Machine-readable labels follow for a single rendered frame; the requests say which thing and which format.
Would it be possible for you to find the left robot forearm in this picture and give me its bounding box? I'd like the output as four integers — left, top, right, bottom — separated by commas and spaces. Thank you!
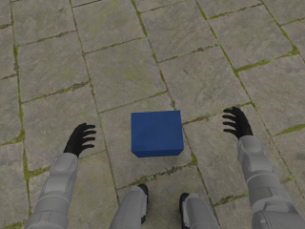
24, 153, 79, 229

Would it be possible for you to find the carton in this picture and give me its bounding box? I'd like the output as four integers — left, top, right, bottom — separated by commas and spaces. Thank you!
131, 110, 184, 157

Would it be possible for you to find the right robot forearm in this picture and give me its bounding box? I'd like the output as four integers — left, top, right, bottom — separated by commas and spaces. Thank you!
237, 135, 305, 220

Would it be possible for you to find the robot left hand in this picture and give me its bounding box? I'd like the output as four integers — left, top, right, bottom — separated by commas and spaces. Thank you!
63, 122, 96, 158

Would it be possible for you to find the robot right hand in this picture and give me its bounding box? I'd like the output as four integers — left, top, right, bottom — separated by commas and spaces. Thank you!
222, 106, 254, 140

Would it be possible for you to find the right robot upper arm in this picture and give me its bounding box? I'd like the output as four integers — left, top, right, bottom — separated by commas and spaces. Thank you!
252, 210, 305, 229

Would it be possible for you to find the robot right shin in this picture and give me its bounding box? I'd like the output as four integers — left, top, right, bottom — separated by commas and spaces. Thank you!
184, 194, 199, 227

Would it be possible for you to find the robot left foot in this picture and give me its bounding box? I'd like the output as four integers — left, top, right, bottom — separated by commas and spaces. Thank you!
138, 183, 149, 224

